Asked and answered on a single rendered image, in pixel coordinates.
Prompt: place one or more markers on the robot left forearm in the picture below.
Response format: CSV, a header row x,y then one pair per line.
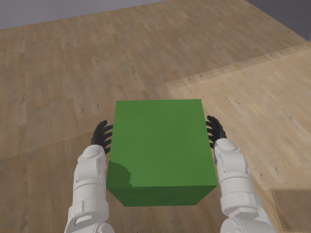
x,y
89,204

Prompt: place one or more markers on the carton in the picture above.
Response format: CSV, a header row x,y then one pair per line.
x,y
160,153

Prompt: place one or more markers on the robot right forearm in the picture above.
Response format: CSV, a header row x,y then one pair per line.
x,y
238,193

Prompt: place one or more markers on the right robot hand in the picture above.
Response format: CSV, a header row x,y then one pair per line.
x,y
216,130

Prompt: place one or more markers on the right robot upper arm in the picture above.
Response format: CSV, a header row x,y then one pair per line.
x,y
236,224

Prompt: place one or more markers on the left robot upper arm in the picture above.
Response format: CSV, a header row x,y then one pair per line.
x,y
99,227

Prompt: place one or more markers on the left robot hand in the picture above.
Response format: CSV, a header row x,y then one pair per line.
x,y
99,137

